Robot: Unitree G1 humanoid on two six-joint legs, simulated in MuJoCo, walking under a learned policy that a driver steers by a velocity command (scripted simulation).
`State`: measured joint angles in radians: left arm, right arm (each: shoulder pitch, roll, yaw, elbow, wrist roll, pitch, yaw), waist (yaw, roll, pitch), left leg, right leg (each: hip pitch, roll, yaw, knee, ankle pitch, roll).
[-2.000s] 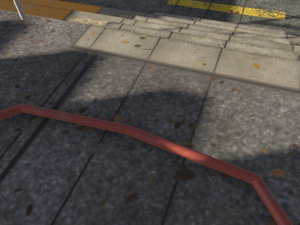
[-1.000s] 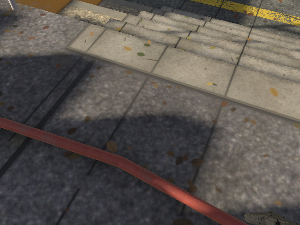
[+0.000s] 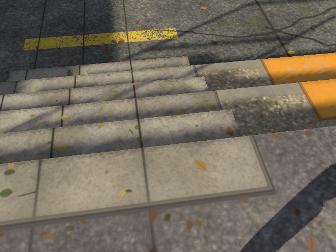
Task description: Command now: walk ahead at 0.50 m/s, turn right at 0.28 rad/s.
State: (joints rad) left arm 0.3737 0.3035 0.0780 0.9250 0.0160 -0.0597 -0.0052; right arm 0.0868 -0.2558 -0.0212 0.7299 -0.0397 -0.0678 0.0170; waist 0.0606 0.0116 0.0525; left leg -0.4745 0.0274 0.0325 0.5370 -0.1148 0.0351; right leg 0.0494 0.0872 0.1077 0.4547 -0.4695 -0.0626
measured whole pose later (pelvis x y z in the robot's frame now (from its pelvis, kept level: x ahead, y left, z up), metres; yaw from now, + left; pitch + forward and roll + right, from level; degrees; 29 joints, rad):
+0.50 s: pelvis +0.23 -0.01 +0.02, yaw -1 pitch +1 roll +1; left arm 0.02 0.22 0.00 0.78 0.03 -0.04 -0.03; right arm 0.50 -0.22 -0.04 0.99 -0.01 -0.08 0.02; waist -0.10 -0.02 0.02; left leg 0.00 -0.02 0.05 0.30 -0.32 0.01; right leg -0.45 -0.03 -0.06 0.58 -0.18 -0.04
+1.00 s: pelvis +0.43 -0.03 +0.01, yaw +13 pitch +0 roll -1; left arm 0.37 0.21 0.04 0.90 0.01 -0.05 0.04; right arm 0.10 -0.21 -0.04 0.79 -0.04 0.01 0.05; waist 0.04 0.02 0.09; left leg -0.50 0.00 0.12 0.64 -0.13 0.09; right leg -0.04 -0.02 -0.30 0.47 -0.42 -0.04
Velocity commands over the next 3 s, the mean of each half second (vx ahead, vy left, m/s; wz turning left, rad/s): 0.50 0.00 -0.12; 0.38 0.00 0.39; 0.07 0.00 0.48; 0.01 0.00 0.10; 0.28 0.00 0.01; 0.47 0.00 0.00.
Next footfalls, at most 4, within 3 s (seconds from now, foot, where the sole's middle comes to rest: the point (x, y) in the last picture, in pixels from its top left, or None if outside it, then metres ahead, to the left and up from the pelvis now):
0.54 right None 0.38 -0.11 -0.76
1.02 left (164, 223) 0.56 0.07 -0.76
1.58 right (212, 225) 0.57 -0.12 -0.76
1.84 left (166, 248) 0.47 0.06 -0.76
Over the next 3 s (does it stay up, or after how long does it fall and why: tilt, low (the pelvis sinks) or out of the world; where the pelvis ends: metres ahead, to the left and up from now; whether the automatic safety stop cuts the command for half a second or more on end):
stays up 0.81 0.07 0.03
